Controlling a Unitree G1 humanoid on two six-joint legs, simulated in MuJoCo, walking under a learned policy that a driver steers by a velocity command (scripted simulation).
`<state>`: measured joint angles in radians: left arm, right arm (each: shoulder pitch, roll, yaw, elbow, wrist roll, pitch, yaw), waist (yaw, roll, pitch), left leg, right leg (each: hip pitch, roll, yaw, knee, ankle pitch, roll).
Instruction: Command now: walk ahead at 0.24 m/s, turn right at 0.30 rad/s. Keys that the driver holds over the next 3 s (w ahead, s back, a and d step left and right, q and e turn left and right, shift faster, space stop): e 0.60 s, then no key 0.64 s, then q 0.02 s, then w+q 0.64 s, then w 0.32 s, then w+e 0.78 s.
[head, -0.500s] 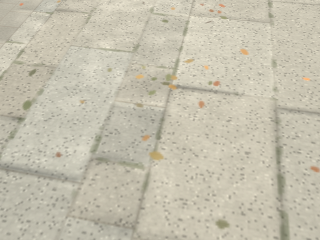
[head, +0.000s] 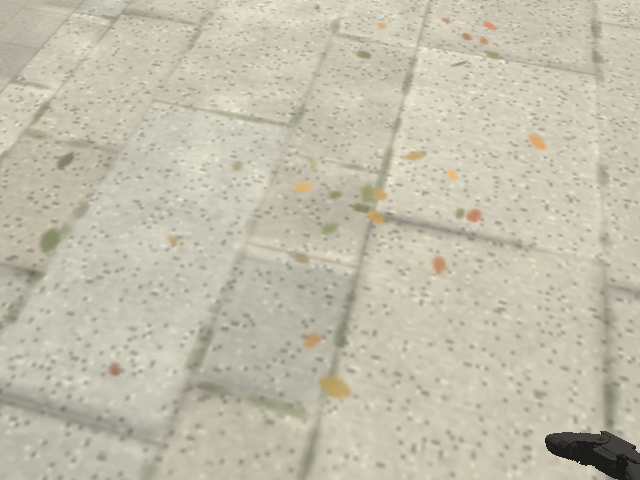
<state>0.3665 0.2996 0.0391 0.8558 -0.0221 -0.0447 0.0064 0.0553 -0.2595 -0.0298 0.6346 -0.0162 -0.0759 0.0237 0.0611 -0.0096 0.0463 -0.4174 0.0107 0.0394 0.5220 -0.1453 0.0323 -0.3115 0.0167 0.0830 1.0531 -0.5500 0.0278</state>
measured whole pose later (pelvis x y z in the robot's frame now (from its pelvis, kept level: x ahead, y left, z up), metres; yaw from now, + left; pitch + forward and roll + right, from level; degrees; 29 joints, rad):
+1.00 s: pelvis +0.12 -0.01 +0.01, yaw -25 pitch +0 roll +0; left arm 0.16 0.29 0.06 0.70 0.00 0.04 0.03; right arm 0.16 -0.24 -0.04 0.82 -0.01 -0.01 -0.01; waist -0.01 -0.03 0.03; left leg -0.24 0.00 -0.02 0.49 -0.25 0.01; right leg -0.32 0.02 0.09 0.71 -0.44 0.06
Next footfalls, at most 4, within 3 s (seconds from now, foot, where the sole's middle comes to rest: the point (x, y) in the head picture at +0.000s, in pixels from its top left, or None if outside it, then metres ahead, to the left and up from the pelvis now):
0.38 right None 0.15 -0.15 -0.77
0.82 left None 0.21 0.08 -0.77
1.06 right None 0.08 -0.15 -0.77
1.58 left None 0.26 0.08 -0.77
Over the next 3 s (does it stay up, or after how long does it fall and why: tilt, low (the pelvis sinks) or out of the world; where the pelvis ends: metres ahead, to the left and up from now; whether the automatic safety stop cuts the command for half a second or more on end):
stays up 0.92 -0.09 -0.01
